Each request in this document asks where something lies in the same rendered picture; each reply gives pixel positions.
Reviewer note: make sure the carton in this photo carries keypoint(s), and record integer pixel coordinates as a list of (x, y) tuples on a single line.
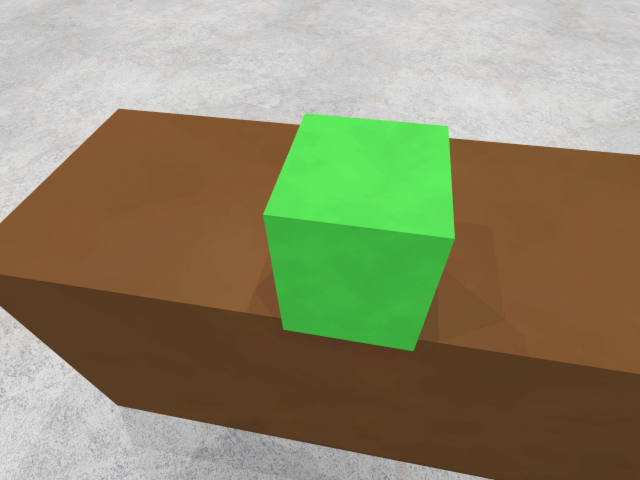
[(359, 226)]

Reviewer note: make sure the pedestal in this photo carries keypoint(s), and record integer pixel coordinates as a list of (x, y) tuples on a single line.
[(143, 262)]

